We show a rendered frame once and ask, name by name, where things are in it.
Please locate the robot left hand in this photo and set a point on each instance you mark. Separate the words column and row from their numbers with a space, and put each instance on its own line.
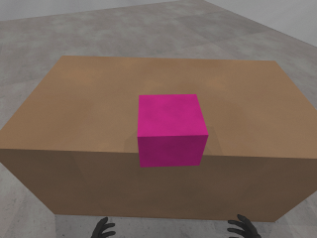
column 100, row 227

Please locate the robot right hand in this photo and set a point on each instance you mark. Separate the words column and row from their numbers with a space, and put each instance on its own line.
column 246, row 224

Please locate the pedestal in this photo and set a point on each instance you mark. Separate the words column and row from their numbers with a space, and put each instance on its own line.
column 73, row 143

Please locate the carton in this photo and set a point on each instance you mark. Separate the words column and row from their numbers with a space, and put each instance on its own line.
column 171, row 130

